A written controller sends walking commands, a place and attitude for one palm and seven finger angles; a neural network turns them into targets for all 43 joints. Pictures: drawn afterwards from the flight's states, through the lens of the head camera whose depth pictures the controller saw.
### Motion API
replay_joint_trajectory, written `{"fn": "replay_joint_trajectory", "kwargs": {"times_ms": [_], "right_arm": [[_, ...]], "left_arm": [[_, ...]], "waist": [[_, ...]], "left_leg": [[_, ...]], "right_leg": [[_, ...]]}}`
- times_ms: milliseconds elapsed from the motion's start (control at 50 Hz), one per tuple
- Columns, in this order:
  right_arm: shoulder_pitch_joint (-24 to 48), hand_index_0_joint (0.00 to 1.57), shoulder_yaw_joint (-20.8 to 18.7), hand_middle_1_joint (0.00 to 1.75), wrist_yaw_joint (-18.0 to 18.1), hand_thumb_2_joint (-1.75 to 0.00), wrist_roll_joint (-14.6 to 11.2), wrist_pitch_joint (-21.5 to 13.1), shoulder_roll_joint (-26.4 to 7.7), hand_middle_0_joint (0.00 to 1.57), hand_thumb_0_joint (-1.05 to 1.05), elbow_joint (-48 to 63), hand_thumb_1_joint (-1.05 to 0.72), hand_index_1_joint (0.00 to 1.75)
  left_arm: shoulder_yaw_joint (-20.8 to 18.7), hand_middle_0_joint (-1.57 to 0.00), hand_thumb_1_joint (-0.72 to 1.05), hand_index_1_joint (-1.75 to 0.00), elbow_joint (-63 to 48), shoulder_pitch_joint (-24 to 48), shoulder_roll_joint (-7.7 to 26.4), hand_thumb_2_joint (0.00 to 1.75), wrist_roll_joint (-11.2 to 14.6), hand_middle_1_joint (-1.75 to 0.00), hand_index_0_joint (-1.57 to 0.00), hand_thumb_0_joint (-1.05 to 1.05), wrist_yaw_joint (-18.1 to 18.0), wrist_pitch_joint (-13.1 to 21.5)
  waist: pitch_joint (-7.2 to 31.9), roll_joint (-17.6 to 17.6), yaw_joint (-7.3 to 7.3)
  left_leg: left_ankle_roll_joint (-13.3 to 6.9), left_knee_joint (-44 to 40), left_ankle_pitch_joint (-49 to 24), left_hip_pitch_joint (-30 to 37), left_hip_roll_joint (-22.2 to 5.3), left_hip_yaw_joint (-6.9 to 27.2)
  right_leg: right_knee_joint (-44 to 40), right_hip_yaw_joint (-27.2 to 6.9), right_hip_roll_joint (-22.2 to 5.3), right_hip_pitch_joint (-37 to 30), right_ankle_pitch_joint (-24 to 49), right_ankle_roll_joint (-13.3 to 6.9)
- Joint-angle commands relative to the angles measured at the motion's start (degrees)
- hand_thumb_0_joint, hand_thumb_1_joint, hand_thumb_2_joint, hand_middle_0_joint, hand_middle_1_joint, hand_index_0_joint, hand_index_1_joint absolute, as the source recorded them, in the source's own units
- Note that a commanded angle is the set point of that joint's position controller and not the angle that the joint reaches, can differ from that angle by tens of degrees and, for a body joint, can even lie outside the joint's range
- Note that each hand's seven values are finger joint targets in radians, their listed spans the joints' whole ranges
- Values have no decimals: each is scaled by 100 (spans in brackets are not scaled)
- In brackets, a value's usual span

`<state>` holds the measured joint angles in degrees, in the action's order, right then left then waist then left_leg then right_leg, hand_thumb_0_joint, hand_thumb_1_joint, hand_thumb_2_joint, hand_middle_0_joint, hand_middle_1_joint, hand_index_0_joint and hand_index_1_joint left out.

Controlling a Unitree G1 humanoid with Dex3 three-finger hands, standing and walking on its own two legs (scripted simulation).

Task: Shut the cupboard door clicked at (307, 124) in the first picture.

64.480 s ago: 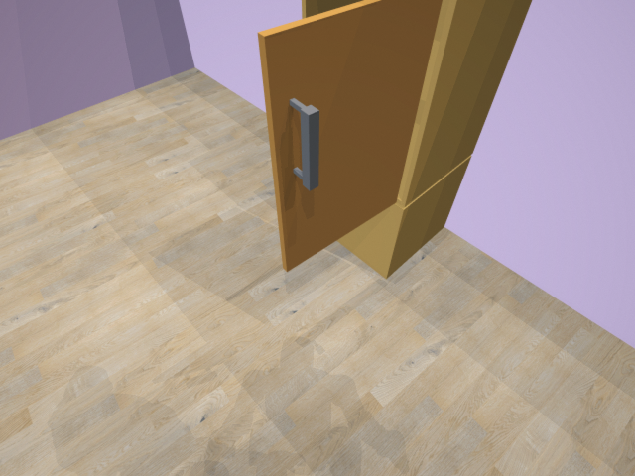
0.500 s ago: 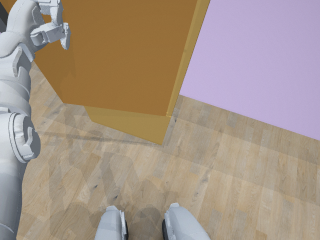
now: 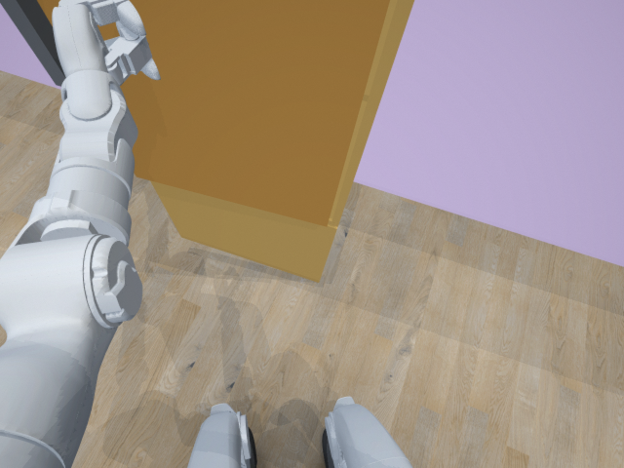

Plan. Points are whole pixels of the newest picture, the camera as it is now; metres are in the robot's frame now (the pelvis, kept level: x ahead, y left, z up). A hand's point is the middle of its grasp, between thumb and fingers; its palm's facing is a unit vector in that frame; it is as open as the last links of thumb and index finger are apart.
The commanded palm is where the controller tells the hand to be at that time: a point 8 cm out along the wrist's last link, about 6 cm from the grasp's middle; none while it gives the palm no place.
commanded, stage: pull the fist back off the door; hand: left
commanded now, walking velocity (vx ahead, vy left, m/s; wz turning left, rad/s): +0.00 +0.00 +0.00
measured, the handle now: (41, 9) +0.65 +0.23 +0.13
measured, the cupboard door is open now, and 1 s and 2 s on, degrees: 4 4 4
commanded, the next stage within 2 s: draw the hand back to the body in 0.64 s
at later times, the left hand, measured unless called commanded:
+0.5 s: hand (153, 116) +0.49 +0.11 +0.13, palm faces +0.14 -0.99 +0.01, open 3.1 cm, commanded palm +0.46 +0.15 +0.14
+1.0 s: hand (107, 133) +0.44 +0.14 +0.16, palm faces +0.13 -0.99 -0.02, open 3.1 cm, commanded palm +0.39 +0.18 +0.16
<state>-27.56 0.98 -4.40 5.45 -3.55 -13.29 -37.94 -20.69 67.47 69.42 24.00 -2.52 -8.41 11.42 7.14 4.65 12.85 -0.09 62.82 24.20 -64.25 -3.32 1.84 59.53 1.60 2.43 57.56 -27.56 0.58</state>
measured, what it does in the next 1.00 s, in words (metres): stands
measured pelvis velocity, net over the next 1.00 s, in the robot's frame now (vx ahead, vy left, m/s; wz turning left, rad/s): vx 0.02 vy -0.02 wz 0.00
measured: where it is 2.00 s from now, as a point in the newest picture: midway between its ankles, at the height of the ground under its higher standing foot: outside the picture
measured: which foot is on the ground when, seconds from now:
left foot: down 0.00-1.00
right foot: down 0.00-1.00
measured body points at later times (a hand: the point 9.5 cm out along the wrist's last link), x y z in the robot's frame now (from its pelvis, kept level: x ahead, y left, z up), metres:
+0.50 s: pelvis +0.02 -0.03 +0.04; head +0.09 -0.03 +0.48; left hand +0.47 +0.16 +0.13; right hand +0.04 -0.30 -0.08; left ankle +0.04 +0.11 -0.65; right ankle +0.00 -0.13 -0.65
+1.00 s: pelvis +0.02 -0.02 +0.05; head +0.06 -0.04 +0.50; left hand +0.43 +0.19 +0.16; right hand +0.06 -0.27 -0.09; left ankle +0.04 +0.11 -0.65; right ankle +0.00 -0.13 -0.65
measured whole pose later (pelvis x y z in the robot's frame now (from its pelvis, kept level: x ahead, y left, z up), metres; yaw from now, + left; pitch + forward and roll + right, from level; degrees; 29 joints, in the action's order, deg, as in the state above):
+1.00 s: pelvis +0.02 -0.02 +0.05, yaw +0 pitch +11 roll +0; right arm -23.8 -1.1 -0.7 -1.1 2.0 -13.8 -36.3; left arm -15.4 43.1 29.9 13.4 8.3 1.7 18.5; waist 7.2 3.7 4.2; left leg 1.2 46.9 20.9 -36.9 -3.1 -1.2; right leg 47.4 -1.2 2.1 33.1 -25.1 -0.9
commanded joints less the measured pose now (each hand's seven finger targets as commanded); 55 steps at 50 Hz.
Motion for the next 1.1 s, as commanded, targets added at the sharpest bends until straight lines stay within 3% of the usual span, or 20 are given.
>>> {"fn": "replay_joint_trajectory", "kwargs": {"times_ms": [0,60,100,140,200,220,280,320,380,460,520,580,680,740,800,860,940,980,1040,1080], "right_arm": [[-1237,20,-515,30,-45,-90,-46,101,-1162,20,0,131,-90,30],[-1150,20,-493,30,31,-90,-167,199,-1141,20,0,134,-90,30],[-1090,20,-473,30,74,-90,-181,229,-1120,20,0,213,-90,30],[-963,20,-451,30,68,-90,-190,219,-1028,20,0,290,-90,30],[-916,20,-463,30,34,-90,-190,252,-976,20,0,378,-90,30],[-835,20,-473,30,24,-90,-216,271,-956,20,0,407,-90,30],[-726,20,-551,30,21,-90,-284,342,-973,20,0,502,-90,30],[-578,20,-570,30,61,-90,-374,368,-953,20,0,556,-90,30],[-367,20,-582,30,156,-90,-449,360,-931,20,0,534,-90,30],[-117,20,-553,30,270,-90,-475,265,-837,20,0,388,-90,30],[15,20,-563,30,318,-90,-481,216,-844,20,0,305,-90,30],[126,20,-536,30,332,-90,-502,214,-834,20,0,266,-90,30],[186,20,-464,30,396,-90,-539,284,-901,20,0,389,-90,30],[189,20,-429,30,408,-90,-507,295,-890,20,0,463,-90,30],[244,20,-452,30,375,-90,-493,291,-855,20,0,698,-90,30],[349,20,-484,30,334,-90,-561,280,-816,20,0,897,-90,30],[549,20,-489,30,421,-90,-743,291,-825,20,0,1020,-90,30],[711,20,-481,30,508,-90,-796,258,-817,20,0,1057,-90,30],[960,20,-408,30,615,-90,-827,141,-756,20,0,1033,-90,30],[1077,20,-396,30,646,-90,-814,44,-737,20,0,1027,-90,30]], "left_arm": [[270,-130,90,-150,-1561,3042,728,90,-182,-150,-130,0,-137,728],[-27,-130,90,-150,-1161,2773,972,90,65,-150,-130,0,83,672],[-339,-130,90,-150,-1247,2378,1197,90,177,-150,-130,0,102,770],[-435,-130,90,-150,-1329,1825,1140,90,222,-150,-130,0,66,954],[-369,-130,90,-150,-1092,788,913,90,142,-150,-130,0,73,1168],[-174,-130,90,-150,-1101,633,686,90,119,-150,-130,0,104,1204],[170,-130,90,-150,-1241,141,204,90,267,-150,-130,0,311,1178],[435,-130,90,-150,-1473,79,-195,90,514,-150,-130,0,480,1156],[520,-130,90,-150,-2035,461,-243,90,780,-150,-130,0,585,1259],[728,-130,90,-150,-2699,1031,-231,90,719,-150,-130,0,494,1646],[686,-130,90,-150,-2740,791,-75,90,579,-150,-130,0,405,1784],[872,-130,90,-150,-2282,672,-254,90,532,-150,-130,0,400,1597],[429,-130,90,-150,-1422,377,49,90,745,-150,-130,0,417,1061],[145,-130,90,-150,-1535,387,313,90,779,-150,-130,0,452,1167],[-40,-130,90,-150,-2262,-397,489,90,755,-150,-130,0,591,1459],[199,-130,90,-150,-3235,-1331,238,90,833,-150,-130,0,805,1475],[457,-130,90,-150,-3901,-2075,-81,90,1215,-150,-130,0,1076,901],[506,-130,90,-150,-4393,-2278,-138,90,1373,-150,-130,0,1129,649],[696,-130,90,-150,-5119,-2336,-203,90,1386,-150,-130,0,1107,540],[746,-130,90,-150,-5553,-2596,-202,90,1335,-150,-130,0,1086,540]], "waist": [[3461,602,249],[3075,228,128],[3067,335,-94],[2945,282,-246],[2378,-194,-375],[2211,-284,-321],[2058,-660,-357],[2004,-570,-345],[1978,-612,-329],[2204,-86,-300],[2456,61,-373],[2170,26,-344],[1780,-811,-398],[1987,-778,-502],[2521,-424,-851],[2831,-223,-1022],[1998,-786,-960],[1733,-826,-974],[1359,-408,-969],[1374,-262,-1014]], "left_leg": [[-55,-711,-2439,3985,84,331],[-103,-958,-2037,3594,163,171],[-104,-1060,-2131,3603,206,81],[-111,-1109,-2275,3550,231,-24],[-144,-1221,-2151,3178,271,-157],[-159,-1263,-2087,3126,272,-220],[-182,-1365,-1977,3146,327,-302],[-183,-1431,-1883,3380,362,-335],[-213,-1474,-1605,3429,403,-336],[-204,-1371,-1575,3819,395,-270],[-183,-1330,-1634,4030,373,-204],[-144,-1373,-1471,3949,356,-187],[-189,-1548,-1189,3236,401,-267],[-182,-1534,-1391,3192,406,-270],[-182,-1556,-1859,3548,426,-343],[-176,-1635,-2296,4006,403,-407],[-221,-1992,-1859,3946,380,-464],[-246,-2148,-1681,4061,384,-464],[-250,-2313,-1591,4376,368,-413],[-244,-2373,-1649,4628,358,-352]], "right_leg": [[-985,206,206,-833,1950,-150],[-1215,126,203,-1391,2039,-119],[-1246,81,192,-1697,2248,-134],[-1270,56,171,-1924,2526,-118],[-1346,12,157,-2228,2728,-105],[-1391,-3,142,-2228,2792,-79],[-1543,-48,128,-2483,2989,-58],[-1669,-71,122,-2480,2953,-53],[-1785,-175,84,-2630,2859,-12],[-1668,-213,25,-2385,2674,-17],[-1539,-191,4,-2263,2547,-45],[-1575,-140,-2,-2088,2302,-55],[-1779,-229,-43,-2518,2323,17],[-1671,-246,-61,-2723,2577,4],[-1548,-259,-35,-3163,3083,-56],[-1570,-192,9,-3447,3530,-83],[-2022,-137,31,-3595,3303,3],[-2238,-134,28,-3614,3052,23],[-2375,-97,23,-3456,2661,-13],[-2376,-50,40,-3435,2550,-55]]}}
